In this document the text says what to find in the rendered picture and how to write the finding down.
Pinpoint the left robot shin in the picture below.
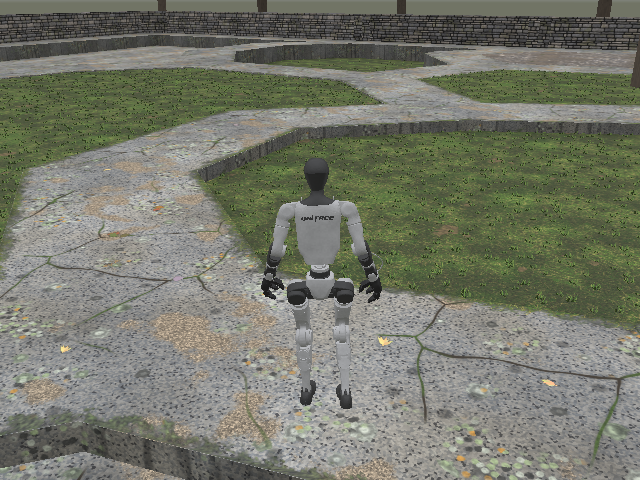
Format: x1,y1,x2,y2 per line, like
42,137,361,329
295,329,312,392

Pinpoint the robot left forearm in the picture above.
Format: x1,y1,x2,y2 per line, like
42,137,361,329
263,242,281,281

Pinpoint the robot left upper arm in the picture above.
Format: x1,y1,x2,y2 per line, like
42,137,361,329
270,202,297,258

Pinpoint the robot right forearm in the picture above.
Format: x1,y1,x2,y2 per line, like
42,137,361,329
358,240,379,282

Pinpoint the robot left hand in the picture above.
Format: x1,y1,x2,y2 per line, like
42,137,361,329
261,278,284,300

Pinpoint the robot right upper arm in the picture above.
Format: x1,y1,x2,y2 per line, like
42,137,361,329
338,200,368,256

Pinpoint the robot left foot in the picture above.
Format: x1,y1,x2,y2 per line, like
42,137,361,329
300,380,316,406

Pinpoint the robot right hand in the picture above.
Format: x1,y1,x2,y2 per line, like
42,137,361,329
359,277,382,303

